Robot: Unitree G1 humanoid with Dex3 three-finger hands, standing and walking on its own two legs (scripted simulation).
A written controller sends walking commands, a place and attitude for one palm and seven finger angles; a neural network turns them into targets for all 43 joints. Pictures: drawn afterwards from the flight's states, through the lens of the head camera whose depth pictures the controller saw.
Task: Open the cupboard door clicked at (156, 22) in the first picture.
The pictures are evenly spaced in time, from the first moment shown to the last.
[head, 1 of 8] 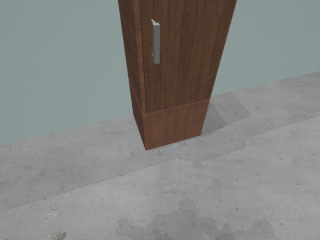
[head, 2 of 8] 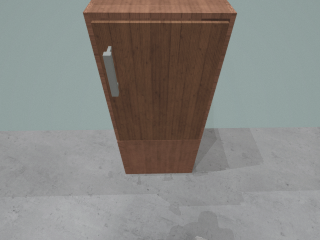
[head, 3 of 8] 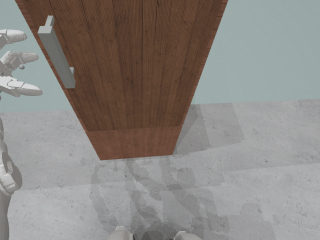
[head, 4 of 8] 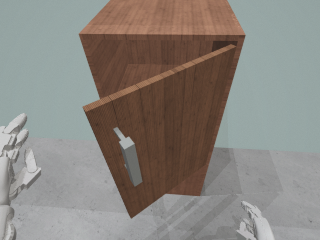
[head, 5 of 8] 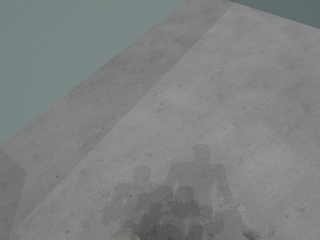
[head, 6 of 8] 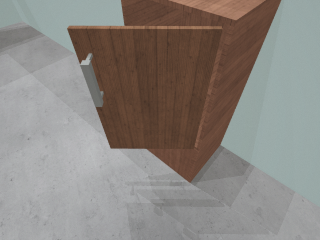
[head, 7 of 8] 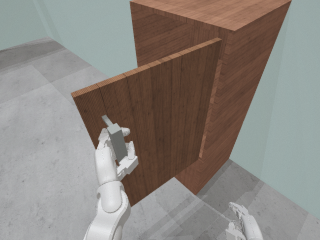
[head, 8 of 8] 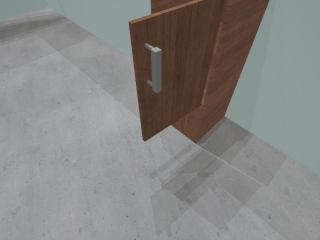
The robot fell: no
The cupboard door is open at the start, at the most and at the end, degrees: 0 84 84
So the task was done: yes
